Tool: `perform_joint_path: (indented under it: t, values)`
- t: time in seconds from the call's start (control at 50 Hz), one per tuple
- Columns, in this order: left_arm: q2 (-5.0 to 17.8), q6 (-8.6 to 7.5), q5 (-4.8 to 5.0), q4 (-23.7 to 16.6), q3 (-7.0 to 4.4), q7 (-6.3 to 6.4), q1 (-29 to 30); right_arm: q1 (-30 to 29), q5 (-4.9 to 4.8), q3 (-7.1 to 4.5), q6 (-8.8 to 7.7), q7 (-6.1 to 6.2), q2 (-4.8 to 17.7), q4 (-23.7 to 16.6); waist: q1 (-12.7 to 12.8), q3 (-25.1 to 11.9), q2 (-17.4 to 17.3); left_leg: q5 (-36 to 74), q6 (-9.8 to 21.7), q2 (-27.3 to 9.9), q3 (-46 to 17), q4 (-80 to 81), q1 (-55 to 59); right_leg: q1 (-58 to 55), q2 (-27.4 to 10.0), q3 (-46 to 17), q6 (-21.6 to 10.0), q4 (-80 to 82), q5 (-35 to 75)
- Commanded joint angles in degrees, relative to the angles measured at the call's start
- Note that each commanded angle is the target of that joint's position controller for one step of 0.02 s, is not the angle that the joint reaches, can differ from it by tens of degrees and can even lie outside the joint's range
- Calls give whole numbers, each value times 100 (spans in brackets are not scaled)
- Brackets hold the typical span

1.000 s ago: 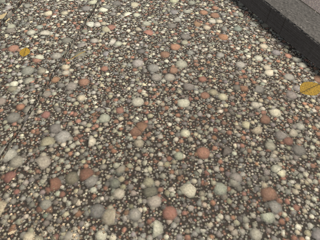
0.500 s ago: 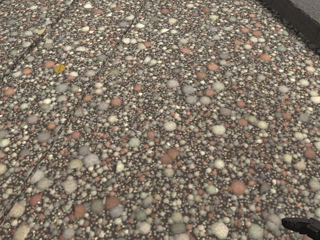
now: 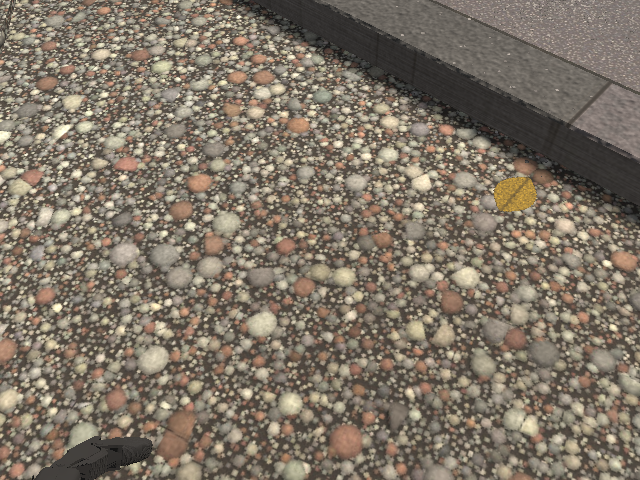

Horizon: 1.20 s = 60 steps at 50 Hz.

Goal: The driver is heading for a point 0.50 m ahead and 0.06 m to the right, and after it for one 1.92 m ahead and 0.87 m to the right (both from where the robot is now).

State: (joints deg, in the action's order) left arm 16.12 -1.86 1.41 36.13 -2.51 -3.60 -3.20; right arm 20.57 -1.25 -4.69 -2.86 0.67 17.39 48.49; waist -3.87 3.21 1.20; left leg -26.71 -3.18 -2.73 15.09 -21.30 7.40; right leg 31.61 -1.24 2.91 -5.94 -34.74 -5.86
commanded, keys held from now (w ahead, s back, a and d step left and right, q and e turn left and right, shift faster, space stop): w+e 0.46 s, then no key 0.54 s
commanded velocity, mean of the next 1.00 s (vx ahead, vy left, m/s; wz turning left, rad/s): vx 0.33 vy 0.00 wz -0.39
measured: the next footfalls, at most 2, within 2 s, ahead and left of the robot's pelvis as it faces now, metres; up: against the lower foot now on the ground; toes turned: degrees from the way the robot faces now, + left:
left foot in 0.50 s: +0.49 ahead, +0.06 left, +0.00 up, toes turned -21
right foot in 0.88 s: +0.45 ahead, -0.18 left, +0.00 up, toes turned -20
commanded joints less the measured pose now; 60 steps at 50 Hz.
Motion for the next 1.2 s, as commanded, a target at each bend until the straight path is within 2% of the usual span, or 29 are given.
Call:
perform_joint_path:
  t: [0.02, 0.04, 0.06, 0.08, 0.1, 0.12, 0.14, 0.22, 0.32, 0.38, 0.44, 0.48, 0.5, 0.52, 0.54, 0.56, 0.58, 0.6, 0.66, 0.7, 0.78, 0.86, 0.88, 0.9, 0.92, 0.94, 0.96, 1.08, 1.2]
  values:
    - [1698, 104, 49, 174, -689, 220, -2274, -31, 160, -58, -43, 67, 606, -630, 1201, -1550, 647, 2937, 341, -546, -160, -4195, -2849, -4382, -525, -1627, -879, 263, -410]
    - [1960, 18, 44, -74, -656, 195, -1945, 161, 169, 127, -237, -5, 200, -899, 716, -2434, 1391, -793, 130, 587, -1356, -5859, -4556, -5489, -1736, -5004, -1932, 1374, -1711]
    - [1428, -71, 0, -128, -504, 142, -1933, -541, -29, -5, -410, -85, 813, -1006, 1112, -2264, 538, -490, 258, 271, -2173, -6025, -5135, -5324, -1723, -4916, -1616, 1872, -2001]
    - [1228, -144, -43, -70, -440, 138, -1777, -868, -156, 5, -497, -115, 827, -1136, 1005, -1426, 375, 1, 387, 60, -2068, -5699, -5311, -4571, -1541, -4104, -1379, 1921, -1715]
    - [1099, -185, -43, -85, -396, 141, -1406, -891, -54, 26, -532, -66, 733, -1093, 699, -894, -138, 426, 405, -201, -2045, -5146, -5070, -3657, -1275, -3442, -1192, 1910, -1038]
    - [904, -203, -84, -153, -338, 162, -1090, -820, 83, -15, -502, -28, 781, -1025, 484, -704, -84, 685, 378, -371, -2068, -4688, -4677, -3029, -1065, -2947, -1088, 1942, -372]
    - [852, -206, -148, -248, -310, 187, -918, -699, 126, -34, -433, -38, 798, -997, 327, -634, 81, 861, 337, -441, -2091, -4545, -4336, -2598, -930, -2736, -1081, 2055, 34]
    - [968, -242, -95, -130, -341, 308, -1053, -902, 239, 21, -241, -22, 555, -1059, 302, -420, 43, 1495, -22, -349, -1886, -3629, -4214, -1877, -669, -2082, -1129, 2264, 955]
    - [1054, -153, -29, 77, -361, 435, -1457, -2006, 181, 134, -300, -90, 324, -1325, 729, -218, 259, 3144, -151, 47, -1826, -1538, -3880, -1699, -302, -1794, -709, 2127, 266]
    - [1075, -104, 13, 221, -375, 454, -1730, -2385, 98, 117, -376, -177, 422, -1450, 859, -177, 328, 3232, -73, 200, -1918, -983, -3685, -1952, -458, -2167, -652, 1857, 12]
    - [1018, -39, 9, 271, -373, 482, -1765, -2281, 74, 32, -445, -238, 620, -1446, 732, -232, 505, 2602, 122, 260, -2044, -659, -3484, -2470, -647, -2679, -548, 1337, 82]
    - [919, 6, -19, 246, -349, 483, -1590, -1608, 114, -69, -493, -200, 765, -1275, 348, -408, 645, 2468, 380, 312, -1839, -318, -2676, -2543, -486, -2667, -338, 716, 800]
    - [654, 5, -64, 190, -257, 473, -1578, -1058, 249, -136, -534, -165, 951, -1214, 89, -981, 504, 2899, 662, -98, -2062, -362, -1599, -2355, -148, -2353, -96, -311, 1109]
    - [349, -11, -178, 74, -149, 498, -1985, -404, 379, -219, -530, -139, 1362, -1201, 88, -1940, -505, 4108, 1208, -1251, -3302, -777, 175, -1289, 422, -1825, 260, -2018, -483]
    - [335, -44, -26, 74, -109, 500, -2719, -144, 326, -262, -419, -206, 1435, -978, 351, -2422, -2197, 3897, 2089, -2219, -5582, -235, 1229, 316, 965, -1436, 616, -3537, -3229]
    - [910, -14, 20, 248, -223, 526, -2560, -316, 152, -124, -378, -227, 868, -1104, 227, -1945, -1272, 3303, 1935, -2108, -5437, -100, 809, 688, 562, -1681, 718, -4113, -3008]
    - [1094, 43, -1, 172, -285, 537, -1934, -624, 145, -26, -324, -211, 583, -1168, 120, -1338, -739, 3690, 1746, -1859, -4463, -117, 132, 740, 427, -1495, 799, -4213, -2619]
    - [1046, 98, -68, 109, -284, 554, -1567, -888, 184, 57, -285, -220, 429, -1171, 178, -959, -375, 4455, 1655, -1572, -3753, -85, -535, 592, 284, -1330, 863, -4024, -2413]
    - [537, 196, -94, 73, -190, 531, -1542, -1237, 256, 145, -283, -241, 279, -954, 540, -650, -704, 5400, 1517, -993, -2646, 211, -1686, -274, -24, -1039, 915, -2694, -2032]
    - [336, 211, -130, 60, -111, 538, -1495, -1347, 238, 108, -254, -211, 443, -829, 583, -800, -858, 5921, 1625, -954, -2341, 287, -1810, -691, -33, -807, 1004, -1803, -1744]
    - [401, 248, -137, 40, -85, 500, -1163, -1315, 121, 53, -107, -152, 713, -639, 445, -1096, -825, 5357, 1585, -961, -2102, 317, -1775, -1484, -25, -597, 951, -532, -681]
    - [481, 295, -210, -11, -135, 480, -884, -1340, 44, 154, -14, -170, 576, -482, 527, -788, -693, 3126, 1227, -758, -2143, 144, -2130, -2316, 50, -504, 630, 919, 184]
    - [615, 293, -263, -96, -154, 504, -767, -1147, 87, 224, -26, -182, 411, -398, 493, -732, -494, 2440, 921, -585, -2108, 40, -2335, -2658, -219, -838, 483, 1233, 809]
    - [913, 301, -284, -201, -198, 552, -728, -878, 249, 281, -52, -201, 277, -380, 283, -907, 57, 1564, 611, -227, -1845, -320, -2589, -3104, -802, -1393, 245, 1055, 1926]
    - [867, 336, -262, -156, -171, 561, -481, -366, 251, 335, -39, -200, 87, -289, -67, -1064, 721, 788, 388, 52, -1529, -220, -2413, -2850, -982, -1539, -121, 930, 1318]
    - [536, 331, -217, -211, -115, 498, -288, -687, 263, 336, 15, -171, 234, -275, 144, -849, 563, 1016, 253, 77, -1467, -199, -2167, -2420, -656, -1368, -34, 959, 405]
    - [441, 316, -239, -199, -92, 457, -276, -928, 239, 296, 60, -154, 391, -300, 268, -590, 426, 1167, 235, 102, -1444, -252, -2291, -2276, -438, -1237, 127, 935, 180]
    - [495, 189, -214, -57, -99, 430, -450, -886, 188, 290, 149, -83, 462, -169, 306, -650, 182, 2049, 251, -25, -1531, -404, -2059, -2377, -311, -1111, 218, 585, 1499]
    - [472, 183, -198, 98, -114, 414, -371, -935, 165, 277, 252, -25, 466, 17, 278, -677, 2, 2163, 199, -50, -1534, -408, -1813, -2370, -274, -1089, 177, 589, 1680]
